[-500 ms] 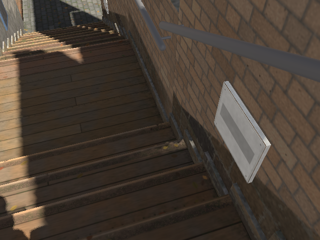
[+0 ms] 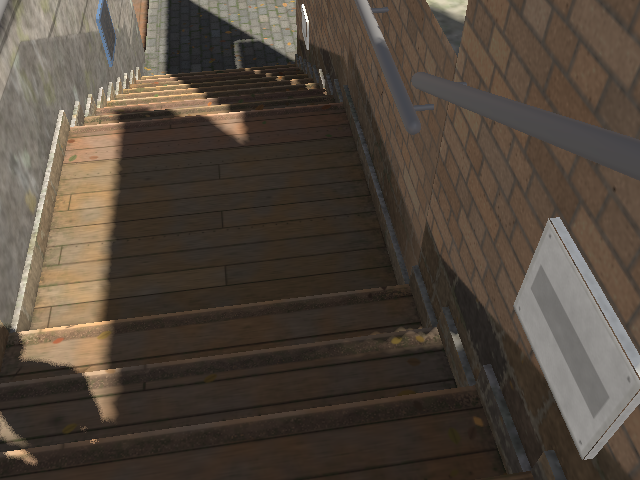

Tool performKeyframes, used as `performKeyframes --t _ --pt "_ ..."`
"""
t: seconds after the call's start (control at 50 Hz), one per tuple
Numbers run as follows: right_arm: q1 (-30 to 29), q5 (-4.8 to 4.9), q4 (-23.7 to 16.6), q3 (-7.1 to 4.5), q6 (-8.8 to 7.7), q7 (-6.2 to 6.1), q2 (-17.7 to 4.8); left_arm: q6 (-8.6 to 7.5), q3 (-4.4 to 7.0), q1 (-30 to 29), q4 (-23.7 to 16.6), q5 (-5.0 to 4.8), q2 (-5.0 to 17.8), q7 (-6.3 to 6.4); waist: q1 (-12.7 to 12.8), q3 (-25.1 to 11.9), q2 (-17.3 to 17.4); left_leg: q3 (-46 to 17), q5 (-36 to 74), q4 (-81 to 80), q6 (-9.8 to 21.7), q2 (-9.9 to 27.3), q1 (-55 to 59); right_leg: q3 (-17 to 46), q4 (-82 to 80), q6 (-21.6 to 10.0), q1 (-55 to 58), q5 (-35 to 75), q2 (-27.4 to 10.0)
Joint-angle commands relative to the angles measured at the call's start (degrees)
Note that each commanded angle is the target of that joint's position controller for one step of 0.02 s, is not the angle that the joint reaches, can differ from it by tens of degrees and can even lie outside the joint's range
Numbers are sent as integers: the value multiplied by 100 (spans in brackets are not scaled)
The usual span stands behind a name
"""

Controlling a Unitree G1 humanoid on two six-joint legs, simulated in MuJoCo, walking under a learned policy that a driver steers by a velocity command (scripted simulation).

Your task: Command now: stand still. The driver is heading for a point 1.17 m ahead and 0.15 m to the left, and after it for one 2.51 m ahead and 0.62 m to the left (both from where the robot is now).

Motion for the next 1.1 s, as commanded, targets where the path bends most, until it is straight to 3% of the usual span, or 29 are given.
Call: performKeyframes --t 0.02,0.04,0.1,0.26,0.32,0.36,0.42,0.48,0.5,0.52,0.54,0.56,0.58,0.62,0.68,0.72,0.76,0.84,0.88,0.9,0.92,0.94,0.96,0.98,1.0,1.02,1.04,1.08,1.1 --pt "-156 71 -292 -260 -124 148 -830 -42 139 377 -148 -58 369 76 96 339 -34 -426 724 -1286 356 118 103 -82 -781 -25 -113 -132 -37" --pt "-29 43 -215 -208 -138 219 -651 -3 86 420 -174 -104 166 75 115 261 -60 -428 989 -1331 345 129 158 -20 -834 18 111 171 -51" --pt "-134 55 -159 -289 -155 220 -721 -1 207 199 -223 -13 555 101 17 6 53 -292 1636 -1210 314 13 505 -42 -779 27 213 418 -57" --pt "-497 31 -252 -462 -91 126 -829 -70 239 -17 -123 -6 519 238 22 -159 20 -145 2671 -1126 219 -157 886 -74 -646 178 197 948 -129" --pt "-265 -108 -263 -719 -48 -3 -1327 -66 459 -105 -82 189 1025 361 -110 172 100 -449 -231 -1608 682 -23 781 -198 -547 -19 -66 -900 -29" --pt "148 -270 -219 -817 -98 -200 -1310 -134 452 -268 -133 326 706 507 -305 555 314 -1378 -1999 -2044 1337 618 834 -2 -225 -299 -593 -1202 -80" --pt "602 -209 -126 -638 -149 -381 -749 -339 358 -724 -276 245 127 466 -454 658 442 -2440 -1721 -2283 1866 1410 1388 253 239 -611 -1142 -412 99" --pt "-582 -238 -540 -594 -63 -301 -860 -469 504 446 83 389 244 323 397 368 60 -1258 -1235 -990 1641 674 -140 179 -68 -940 903 -194 250" --pt "-1239 -359 -838 -589 -89 -262 -739 -532 626 1605 457 534 548 350 991 272 -889 -336 -1050 927 1215 -197 -1504 1233 -646 -1324 2121 145 -280" --pt "-1395 -337 -1037 -450 -181 -210 -263 -582 685 2997 798 632 875 369 1427 -185 -1782 -121 -1966 2828 770 -818 -3293 3662 -1442 -2239 3717 499 -1447" --pt "-1434 -146 -987 -296 -256 -201 160 -610 672 3657 1163 736 932 347 1469 691 -948 -1486 -1785 2874 865 -583 -4918 4600 -1954 -2445 3987 47 -2194" --pt "-1487 -112 -950 -316 -279 -279 -158 -569 626 3021 1167 642 751 328 1154 1042 -285 -1434 -1193 3158 733 -166 -5314 4233 -1902 -2331 3664 55 -2275" --pt "-1178 -257 -750 -394 -260 -333 -469 -497 496 2072 926 409 423 331 739 658 59 -1134 -715 3297 639 140 -4609 3602 -1783 -2220 2905 202 -2061" --pt "-861 -540 -610 -244 -144 -401 -91 -393 258 1452 817 301 -204 360 336 509 116 -791 153 2890 539 393 -3330 2205 -1600 -1880 1098 752 -1464" --pt "-415 -617 -404 -80 2 -134 1 -483 -43 1211 644 477 -653 566 156 266 -345 -711 3894 1517 486 494 -2335 968 -904 -1207 -328 1034 -500" --pt "-763 -473 -495 -63 -52 -101 -183 -575 -62 1355 715 523 -199 590 250 -35 -347 -457 5472 489 301 388 -1387 694 -320 -1005 -1092 498 -318" --pt "-825 -473 -437 -99 -62 -136 -385 -498 -98 1556 777 538 -35 479 231 226 -572 -86 4891 558 49 228 -426 888 -318 -1097 -2016 -215 -508" --pt "-1903 -476 -793 39 55 -163 -233 -404 -69 2388 1073 283 6 551 763 755 -422 -289 3053 -865 -22 307 -1179 1720 490 -1145 -307 -511 -1107" --pt "-1765 -259 -577 38 28 -154 -343 -224 76 2392 1118 273 279 536 855 818 -291 -250 2938 -1579 88 356 -956 2013 912 -1150 272 -113 -1119" --pt "-1207 -278 -335 -5 6 -183 -435 -161 126 2282 1141 345 364 445 619 610 -253 -81 3133 -1839 117 315 -173 1756 1752 -1065 277 153 -894" --pt "87 -225 46 -169 -69 -198 -747 -107 176 1996 1172 447 500 242 -70 196 16 285 3265 -2153 230 54 1470 1385 2922 -955 -203 788 -567" --pt "1814 -367 420 -418 -108 -168 -1410 -99 101 2212 1311 607 214 -74 -733 -371 631 17 5053 -1136 893 474 3914 1112 4917 -500 -1785 721 -64" --pt "2623 -393 517 -487 -104 -86 -1828 -144 14 3079 1356 346 -530 -229 -412 -1913 1926 -883 7637 241 2115 1526 5823 634 7955 -239 -3001 -2950 584" --pt "3191 -590 720 -476 -85 -26 -1724 -199 91 1786 588 117 -101 -291 -1013 -1655 1349 -2187 6335 -423 2407 1895 5897 940 8873 -318 -4511 -2975 812" --pt "2512 -576 627 -471 -99 -15 -1563 -295 137 708 17 -10 71 -151 -927 -542 931 -2914 3163 -1157 2407 2367 5013 1000 8645 -408 -5893 -2257 404" --pt "1954 -510 546 -260 -44 42 -920 -337 247 424 30 33 357 46 -598 79 20 -2696 1428 -1516 2087 2189 3379 1022 8072 -522 -5682 -1277 -36" --pt "1053 -588 294 -50 -12 9 -338 -359 114 950 152 191 -149 205 46 290 -431 -2214 745 -1670 1891 1942 1719 1517 6954 -765 -4640 12 -458" --pt "133 -618 32 270 -116 -180 364 -244 -150 829 -30 497 -907 314 536 1018 -234 -1805 697 -2297 1711 1559 -618 1793 5009 -1065 -3708 1562 -928" --pt "-350 -436 -226 320 -305 -259 431 -245 -82 490 -64 607 -726 230 469 850 -438 -815 836 -2382 1545 948 -1601 1272 2992 -997 -2424 2800 -808"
